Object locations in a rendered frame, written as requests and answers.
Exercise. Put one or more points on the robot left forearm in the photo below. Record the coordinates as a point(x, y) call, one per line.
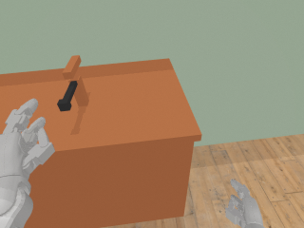
point(15, 203)

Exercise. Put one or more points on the counter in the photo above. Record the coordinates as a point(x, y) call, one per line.
point(123, 152)

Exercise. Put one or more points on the right robot hand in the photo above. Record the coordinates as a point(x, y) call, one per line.
point(247, 211)

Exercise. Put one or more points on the tap lever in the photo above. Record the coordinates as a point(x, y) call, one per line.
point(65, 103)

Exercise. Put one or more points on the left robot hand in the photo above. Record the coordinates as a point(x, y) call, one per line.
point(20, 153)

